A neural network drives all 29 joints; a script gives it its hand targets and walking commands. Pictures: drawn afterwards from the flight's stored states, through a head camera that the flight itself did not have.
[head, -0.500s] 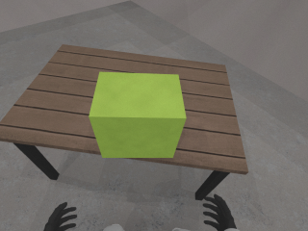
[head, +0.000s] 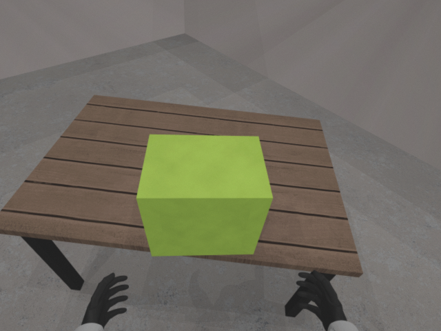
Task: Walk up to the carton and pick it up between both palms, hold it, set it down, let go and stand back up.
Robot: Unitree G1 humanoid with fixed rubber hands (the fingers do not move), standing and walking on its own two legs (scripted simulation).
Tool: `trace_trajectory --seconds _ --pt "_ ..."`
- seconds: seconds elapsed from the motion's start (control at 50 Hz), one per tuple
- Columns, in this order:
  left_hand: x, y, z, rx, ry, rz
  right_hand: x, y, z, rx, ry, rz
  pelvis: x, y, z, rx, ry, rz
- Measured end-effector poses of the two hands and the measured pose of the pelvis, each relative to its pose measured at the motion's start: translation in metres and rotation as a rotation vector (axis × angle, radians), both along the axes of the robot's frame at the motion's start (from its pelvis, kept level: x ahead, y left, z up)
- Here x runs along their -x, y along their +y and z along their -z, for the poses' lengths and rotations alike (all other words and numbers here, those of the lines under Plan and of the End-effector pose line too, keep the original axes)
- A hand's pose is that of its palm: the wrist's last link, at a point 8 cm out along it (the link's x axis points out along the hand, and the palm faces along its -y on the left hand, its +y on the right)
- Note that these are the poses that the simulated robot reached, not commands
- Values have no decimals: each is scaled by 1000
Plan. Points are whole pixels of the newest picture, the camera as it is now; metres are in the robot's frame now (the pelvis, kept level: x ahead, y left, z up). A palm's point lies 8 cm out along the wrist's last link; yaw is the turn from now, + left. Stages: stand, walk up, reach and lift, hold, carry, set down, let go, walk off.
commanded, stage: reach and lift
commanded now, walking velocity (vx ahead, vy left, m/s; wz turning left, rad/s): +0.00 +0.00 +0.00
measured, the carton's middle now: (204, 197) +0.46 +0.05 -0.08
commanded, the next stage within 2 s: none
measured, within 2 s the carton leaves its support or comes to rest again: neither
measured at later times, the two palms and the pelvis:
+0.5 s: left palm (88, 286) +0.22 +0.26 -0.05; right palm (329, 285) +0.23 -0.20 -0.04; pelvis +0.03 +0.00 +0.00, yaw +0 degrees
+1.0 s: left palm (89, 243) +0.29 +0.27 -0.02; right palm (320, 242) +0.31 -0.19 -0.02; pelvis +0.03 +0.00 -0.01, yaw +0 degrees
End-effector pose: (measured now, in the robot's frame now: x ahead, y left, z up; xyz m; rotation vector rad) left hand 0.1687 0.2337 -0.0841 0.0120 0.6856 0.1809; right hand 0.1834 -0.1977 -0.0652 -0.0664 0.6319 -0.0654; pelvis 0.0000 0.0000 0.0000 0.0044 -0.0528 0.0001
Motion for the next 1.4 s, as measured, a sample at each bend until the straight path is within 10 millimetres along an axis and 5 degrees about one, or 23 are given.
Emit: trace_trajectory --seconds 0.36,0.68,1.1,1.4 --pt "-36 19 -23 -47 -219 11 -37 5 -11 -24 -191 -2 -27 -2 2 13 12 -8" --pt "-63 24 -30 -37 -345 -11 -68 0 -27 -21 -319 -13 -26 -2 7 13 42 -4" --pt "-131 41 -68 -31 -390 -21 -141 3 -54 -42 -349 -8 -31 1 4 21 127 1" --pt "-178 32 -98 0 -394 0 -185 10 -87 -53 -362 -31 -36 2 -4 24 163 10"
